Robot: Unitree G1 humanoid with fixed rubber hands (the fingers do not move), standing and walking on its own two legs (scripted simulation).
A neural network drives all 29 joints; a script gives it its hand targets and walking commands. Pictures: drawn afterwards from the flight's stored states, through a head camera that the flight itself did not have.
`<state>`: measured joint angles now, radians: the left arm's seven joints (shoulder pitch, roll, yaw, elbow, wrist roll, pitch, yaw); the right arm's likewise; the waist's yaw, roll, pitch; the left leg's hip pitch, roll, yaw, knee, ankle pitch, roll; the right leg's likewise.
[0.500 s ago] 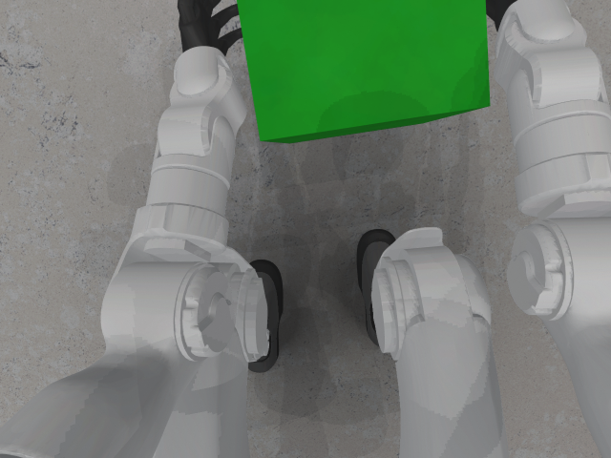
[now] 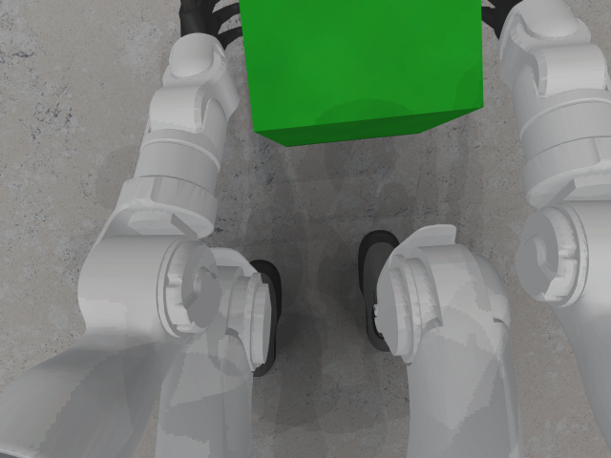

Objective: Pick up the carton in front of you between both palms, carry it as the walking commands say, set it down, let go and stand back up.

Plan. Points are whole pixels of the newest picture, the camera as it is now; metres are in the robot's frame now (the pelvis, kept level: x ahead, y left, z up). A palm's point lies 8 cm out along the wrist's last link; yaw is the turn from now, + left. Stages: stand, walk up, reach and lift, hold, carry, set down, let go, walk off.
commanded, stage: set down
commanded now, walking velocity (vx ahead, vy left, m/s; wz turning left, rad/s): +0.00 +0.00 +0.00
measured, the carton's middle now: (350, 48) +0.53 -0.11 -0.24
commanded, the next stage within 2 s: let go in 1.86 s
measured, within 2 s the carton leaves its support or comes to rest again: neither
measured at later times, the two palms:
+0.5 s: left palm (200, 38) +0.54 +0.05 -0.16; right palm (518, 7) +0.51 -0.26 -0.16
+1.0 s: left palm (175, 28) +0.54 +0.06 -0.12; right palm out of the picture +0.52 -0.31 -0.13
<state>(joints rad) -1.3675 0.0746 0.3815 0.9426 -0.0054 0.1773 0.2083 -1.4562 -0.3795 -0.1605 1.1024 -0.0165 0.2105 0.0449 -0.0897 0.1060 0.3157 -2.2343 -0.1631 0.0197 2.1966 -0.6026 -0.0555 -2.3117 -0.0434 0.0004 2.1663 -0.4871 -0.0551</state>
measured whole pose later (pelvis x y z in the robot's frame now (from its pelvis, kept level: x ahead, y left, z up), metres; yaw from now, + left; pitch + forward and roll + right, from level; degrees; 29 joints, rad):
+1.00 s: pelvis +0.00 +0.00 +0.02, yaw -1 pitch +33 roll +4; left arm -1.28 0.16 0.15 0.80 -0.16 0.15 0.22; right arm -1.39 -0.54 -0.14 1.05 0.18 0.09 0.05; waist -0.06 0.06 0.38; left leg -2.12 -0.14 0.03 2.17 -0.65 -0.05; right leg -2.22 -0.01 0.01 2.15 -0.51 -0.05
